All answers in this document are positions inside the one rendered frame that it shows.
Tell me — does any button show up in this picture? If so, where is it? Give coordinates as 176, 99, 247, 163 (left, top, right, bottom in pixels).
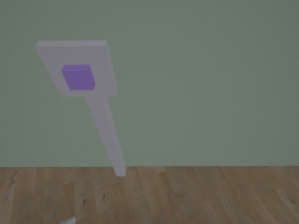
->
61, 64, 95, 91

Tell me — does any panel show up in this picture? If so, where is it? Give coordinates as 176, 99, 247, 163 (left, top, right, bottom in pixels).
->
35, 40, 126, 177

